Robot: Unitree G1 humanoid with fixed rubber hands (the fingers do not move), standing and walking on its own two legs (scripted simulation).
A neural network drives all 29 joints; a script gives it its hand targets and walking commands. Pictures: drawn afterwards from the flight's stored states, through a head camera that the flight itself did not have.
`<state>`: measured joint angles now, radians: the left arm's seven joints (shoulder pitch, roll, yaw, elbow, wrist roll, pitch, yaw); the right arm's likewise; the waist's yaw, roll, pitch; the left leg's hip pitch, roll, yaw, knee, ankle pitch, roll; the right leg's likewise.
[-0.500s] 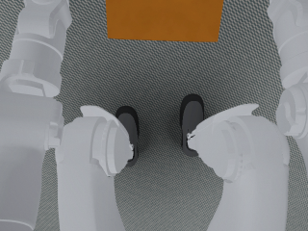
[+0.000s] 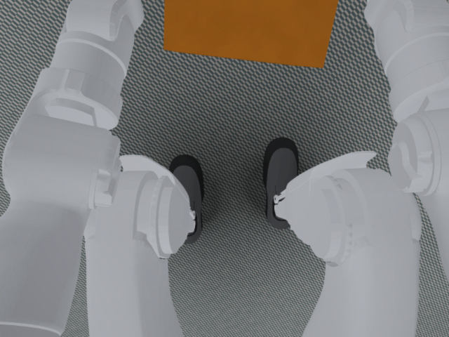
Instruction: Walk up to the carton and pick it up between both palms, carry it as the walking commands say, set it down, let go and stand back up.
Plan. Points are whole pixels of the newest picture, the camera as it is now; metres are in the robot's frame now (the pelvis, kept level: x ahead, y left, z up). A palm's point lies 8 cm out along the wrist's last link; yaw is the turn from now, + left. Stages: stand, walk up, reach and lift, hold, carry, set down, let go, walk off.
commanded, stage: reach and lift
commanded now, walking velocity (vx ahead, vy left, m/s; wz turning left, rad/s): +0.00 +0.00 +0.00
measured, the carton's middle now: out of the picture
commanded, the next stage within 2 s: none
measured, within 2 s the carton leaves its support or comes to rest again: leaves its support in 0.56 s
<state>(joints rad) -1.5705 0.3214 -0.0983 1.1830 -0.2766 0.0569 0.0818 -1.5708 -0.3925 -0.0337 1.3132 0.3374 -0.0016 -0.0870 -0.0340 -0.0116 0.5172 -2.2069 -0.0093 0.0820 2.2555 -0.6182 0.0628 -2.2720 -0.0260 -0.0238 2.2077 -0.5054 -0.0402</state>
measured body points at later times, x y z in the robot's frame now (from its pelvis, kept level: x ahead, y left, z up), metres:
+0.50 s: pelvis +0.00 +0.00 -0.01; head +0.38 -0.01 +0.22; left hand +0.56 +0.11 -0.20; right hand +0.55 -0.20 -0.21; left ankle +0.11 +0.10 -0.32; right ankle +0.13 -0.11 -0.32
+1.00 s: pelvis -0.02 -0.01 +0.00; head +0.32 -0.02 +0.27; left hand +0.55 +0.11 -0.14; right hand +0.53 -0.19 -0.15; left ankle +0.11 +0.10 -0.32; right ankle +0.13 -0.11 -0.32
